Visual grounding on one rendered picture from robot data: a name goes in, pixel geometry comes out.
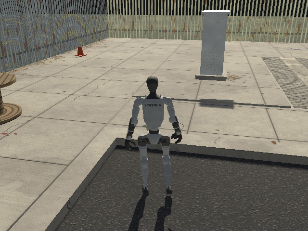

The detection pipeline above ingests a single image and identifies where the robot left forearm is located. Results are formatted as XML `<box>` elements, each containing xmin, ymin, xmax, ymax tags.
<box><xmin>126</xmin><ymin>117</ymin><xmax>136</xmax><ymax>140</ymax></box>

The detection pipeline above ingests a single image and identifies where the right robot upper arm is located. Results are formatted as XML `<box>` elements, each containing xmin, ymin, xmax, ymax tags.
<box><xmin>163</xmin><ymin>97</ymin><xmax>176</xmax><ymax>123</ymax></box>

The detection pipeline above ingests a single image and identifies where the left robot upper arm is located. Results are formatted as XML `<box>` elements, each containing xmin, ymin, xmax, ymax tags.
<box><xmin>131</xmin><ymin>97</ymin><xmax>143</xmax><ymax>125</ymax></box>

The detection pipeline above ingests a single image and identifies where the robot right forearm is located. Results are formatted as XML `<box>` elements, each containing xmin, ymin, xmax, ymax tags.
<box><xmin>172</xmin><ymin>116</ymin><xmax>181</xmax><ymax>135</ymax></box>

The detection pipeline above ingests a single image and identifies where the left robot hand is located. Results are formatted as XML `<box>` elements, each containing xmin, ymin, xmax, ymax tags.
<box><xmin>125</xmin><ymin>139</ymin><xmax>136</xmax><ymax>151</ymax></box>

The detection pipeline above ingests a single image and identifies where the right robot thigh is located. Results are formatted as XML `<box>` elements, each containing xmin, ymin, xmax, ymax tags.
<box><xmin>161</xmin><ymin>134</ymin><xmax>170</xmax><ymax>164</ymax></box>

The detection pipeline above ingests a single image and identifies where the right robot hand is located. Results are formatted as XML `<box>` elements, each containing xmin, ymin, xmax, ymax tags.
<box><xmin>171</xmin><ymin>133</ymin><xmax>182</xmax><ymax>143</ymax></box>

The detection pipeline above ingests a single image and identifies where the robot left shin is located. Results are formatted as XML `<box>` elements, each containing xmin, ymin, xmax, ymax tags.
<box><xmin>140</xmin><ymin>158</ymin><xmax>148</xmax><ymax>189</ymax></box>

